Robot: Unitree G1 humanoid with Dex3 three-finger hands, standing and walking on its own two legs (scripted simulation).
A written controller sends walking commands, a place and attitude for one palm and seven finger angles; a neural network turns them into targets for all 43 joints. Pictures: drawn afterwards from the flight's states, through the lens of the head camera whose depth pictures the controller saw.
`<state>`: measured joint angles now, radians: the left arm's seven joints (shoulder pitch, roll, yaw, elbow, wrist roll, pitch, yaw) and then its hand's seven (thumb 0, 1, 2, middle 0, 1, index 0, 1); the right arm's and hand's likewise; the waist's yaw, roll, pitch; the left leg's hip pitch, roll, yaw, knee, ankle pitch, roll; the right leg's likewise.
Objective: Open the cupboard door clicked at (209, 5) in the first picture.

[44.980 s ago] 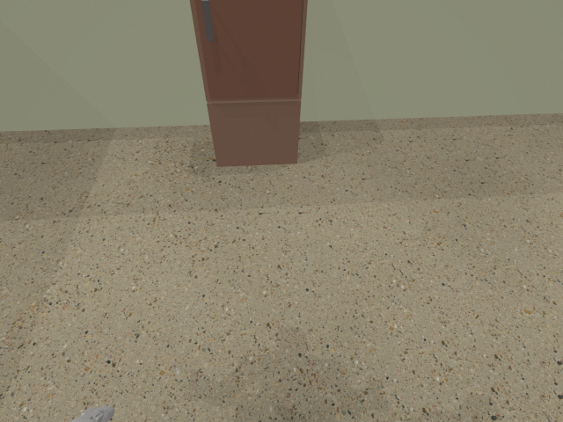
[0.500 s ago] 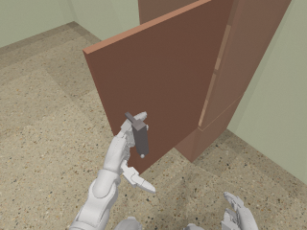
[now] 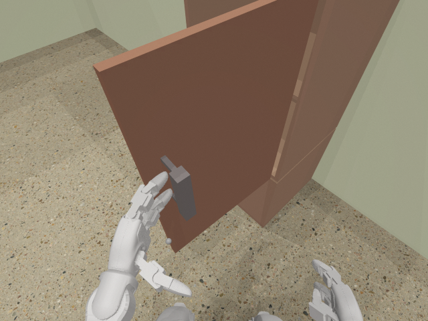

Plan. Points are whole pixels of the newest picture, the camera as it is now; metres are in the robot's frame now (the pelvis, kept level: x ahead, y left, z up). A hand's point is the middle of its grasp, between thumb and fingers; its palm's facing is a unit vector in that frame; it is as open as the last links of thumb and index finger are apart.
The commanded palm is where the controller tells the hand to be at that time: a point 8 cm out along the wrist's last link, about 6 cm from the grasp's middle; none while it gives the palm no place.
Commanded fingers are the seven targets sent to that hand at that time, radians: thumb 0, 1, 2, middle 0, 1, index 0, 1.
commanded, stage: slide the hand sideways off the handle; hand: left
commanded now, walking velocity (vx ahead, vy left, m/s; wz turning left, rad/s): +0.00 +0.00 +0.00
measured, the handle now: (177, 188) +0.34 +0.09 +0.07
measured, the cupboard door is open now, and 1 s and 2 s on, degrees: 86 86 86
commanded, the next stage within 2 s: draw the hand back to the body in 0.46 s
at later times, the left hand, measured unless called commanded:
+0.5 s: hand (140, 267) +0.20 +0.13 +0.06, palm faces -0.10 -0.99 -0.04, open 16.3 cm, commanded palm +0.18 +0.19 +0.06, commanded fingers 0.00 -0.50 0.30 -0.15 -0.30 -0.15 -0.30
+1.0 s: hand (92, 259) +0.19 +0.18 +0.12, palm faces -0.07 -1.00 -0.07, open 16.3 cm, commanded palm +0.17 +0.24 +0.13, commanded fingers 0.00 -0.40 0.34 -0.15 -0.30 -0.15 -0.30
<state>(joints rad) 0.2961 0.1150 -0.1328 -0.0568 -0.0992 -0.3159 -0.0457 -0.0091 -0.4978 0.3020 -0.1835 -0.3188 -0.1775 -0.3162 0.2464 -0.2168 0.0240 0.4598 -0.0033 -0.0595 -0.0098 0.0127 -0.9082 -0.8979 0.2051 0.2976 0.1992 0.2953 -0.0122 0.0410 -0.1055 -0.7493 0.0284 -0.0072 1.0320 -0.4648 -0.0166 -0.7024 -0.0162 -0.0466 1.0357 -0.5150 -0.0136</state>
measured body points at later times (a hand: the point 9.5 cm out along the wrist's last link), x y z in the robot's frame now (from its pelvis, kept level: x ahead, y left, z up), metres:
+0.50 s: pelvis +0.00 -0.01 -0.01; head +0.05 -0.02 +0.43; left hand +0.20 +0.18 +0.07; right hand +0.19 -0.24 -0.09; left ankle +0.03 +0.13 -0.67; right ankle +0.00 -0.11 -0.67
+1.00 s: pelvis +0.01 +0.01 +0.01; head +0.02 +0.00 +0.46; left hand +0.19 +0.23 +0.12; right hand +0.19 -0.22 -0.05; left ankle +0.03 +0.13 -0.67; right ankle +0.00 -0.11 -0.67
